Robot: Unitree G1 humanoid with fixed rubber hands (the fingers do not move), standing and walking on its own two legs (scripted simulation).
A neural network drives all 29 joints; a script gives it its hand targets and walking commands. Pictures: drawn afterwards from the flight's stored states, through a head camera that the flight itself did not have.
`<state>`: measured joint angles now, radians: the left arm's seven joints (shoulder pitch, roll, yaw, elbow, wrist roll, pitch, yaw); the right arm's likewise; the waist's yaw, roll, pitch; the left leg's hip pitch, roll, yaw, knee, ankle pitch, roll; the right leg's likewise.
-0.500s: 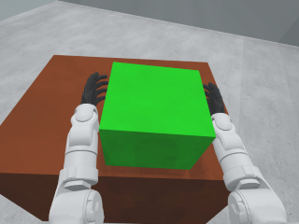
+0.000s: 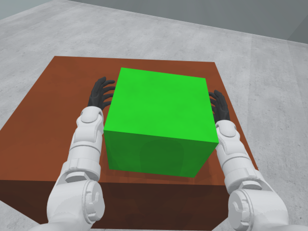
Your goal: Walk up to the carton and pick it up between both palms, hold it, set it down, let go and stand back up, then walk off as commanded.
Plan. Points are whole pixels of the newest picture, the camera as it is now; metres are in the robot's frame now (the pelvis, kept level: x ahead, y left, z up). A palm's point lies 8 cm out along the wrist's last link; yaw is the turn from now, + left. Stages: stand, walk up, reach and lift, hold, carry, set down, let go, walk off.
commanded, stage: set down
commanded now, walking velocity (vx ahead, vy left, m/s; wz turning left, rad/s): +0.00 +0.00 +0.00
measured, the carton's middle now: (157, 123) +0.39 +0.00 +0.06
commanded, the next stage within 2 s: none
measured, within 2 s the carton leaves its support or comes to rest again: rests again in 1.90 s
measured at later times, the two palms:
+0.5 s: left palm (100, 107) +0.43 +0.16 +0.10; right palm (217, 120) +0.39 -0.18 +0.08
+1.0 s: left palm (103, 108) +0.45 +0.16 +0.07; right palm (214, 125) +0.39 -0.18 +0.05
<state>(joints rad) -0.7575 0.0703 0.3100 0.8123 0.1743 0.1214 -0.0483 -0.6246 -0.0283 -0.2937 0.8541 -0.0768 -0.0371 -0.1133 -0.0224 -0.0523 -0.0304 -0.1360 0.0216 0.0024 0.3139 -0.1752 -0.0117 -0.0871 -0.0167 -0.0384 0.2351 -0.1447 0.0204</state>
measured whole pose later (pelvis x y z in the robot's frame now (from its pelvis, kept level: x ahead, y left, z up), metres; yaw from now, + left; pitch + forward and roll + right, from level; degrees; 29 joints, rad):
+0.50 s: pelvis +0.01 +0.00 +0.00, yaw -1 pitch +5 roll -1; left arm -0.84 0.10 0.33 1.06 0.17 -0.06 -0.05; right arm -0.65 0.01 -0.41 0.90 -0.20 -0.10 -0.10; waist -0.02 -0.04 -0.06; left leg -0.22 0.02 0.01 0.31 -0.18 -0.01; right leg -0.18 -0.02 -0.03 0.24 -0.14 0.02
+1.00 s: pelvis +0.01 +0.00 +0.00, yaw +0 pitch +10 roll -1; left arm -0.93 0.15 0.32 1.28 0.16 -0.20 -0.05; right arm -0.67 0.04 -0.50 0.94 -0.28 -0.17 -0.10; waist -0.03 -0.03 -0.10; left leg -0.34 0.02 0.01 0.35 -0.19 -0.01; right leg -0.29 -0.02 -0.03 0.27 -0.15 0.03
